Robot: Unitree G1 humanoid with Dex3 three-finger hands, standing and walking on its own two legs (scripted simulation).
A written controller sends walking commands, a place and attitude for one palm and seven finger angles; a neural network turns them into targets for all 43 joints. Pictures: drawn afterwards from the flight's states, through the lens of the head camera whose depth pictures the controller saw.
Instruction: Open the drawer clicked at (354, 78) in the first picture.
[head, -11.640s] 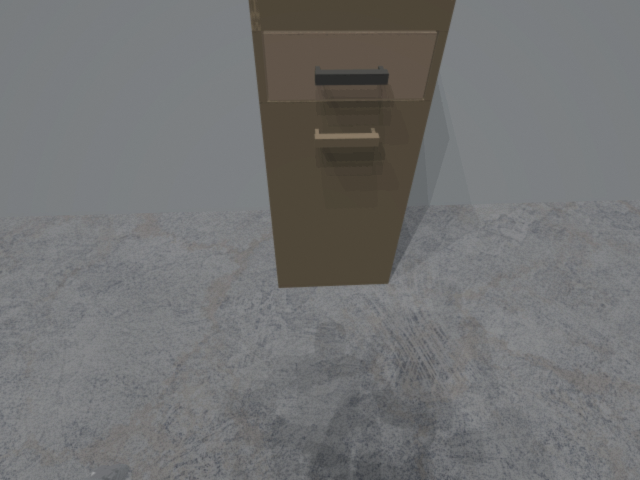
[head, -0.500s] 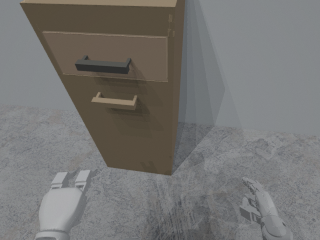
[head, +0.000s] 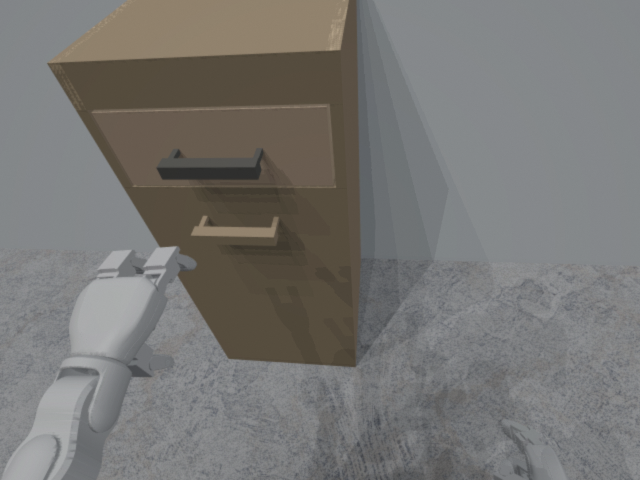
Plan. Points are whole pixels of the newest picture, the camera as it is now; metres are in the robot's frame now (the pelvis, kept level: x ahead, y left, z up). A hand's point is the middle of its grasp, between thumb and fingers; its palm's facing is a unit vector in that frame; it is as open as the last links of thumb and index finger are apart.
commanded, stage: raise the hand with hooked fingers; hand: left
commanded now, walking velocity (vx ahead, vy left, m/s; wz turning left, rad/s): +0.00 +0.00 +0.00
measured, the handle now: (213, 161) +0.56 +0.26 +0.10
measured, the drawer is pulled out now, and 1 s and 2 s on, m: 0.00 0.00 0.00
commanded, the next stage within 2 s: move the hooked fingers above the handle in 0.90 s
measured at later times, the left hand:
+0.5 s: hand (86, 227) +0.30 +0.28 +0.21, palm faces +0.15 -0.03 -0.99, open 13.8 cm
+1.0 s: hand (92, 224) +0.29 +0.26 +0.22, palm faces +0.18 -0.04 -0.98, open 13.8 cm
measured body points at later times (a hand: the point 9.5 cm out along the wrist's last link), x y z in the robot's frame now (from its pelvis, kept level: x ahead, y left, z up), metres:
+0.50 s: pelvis -0.02 +0.03 +0.01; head -0.02 -0.01 +0.46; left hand +0.29 +0.28 +0.26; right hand +0.22 -0.16 -0.08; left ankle +0.01 +0.13 -0.73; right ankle -0.02 -0.10 -0.73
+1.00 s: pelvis -0.03 +0.01 +0.01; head -0.02 -0.04 +0.46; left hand +0.28 +0.26 +0.27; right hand +0.18 -0.20 -0.10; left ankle +0.01 +0.13 -0.73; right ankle -0.02 -0.10 -0.73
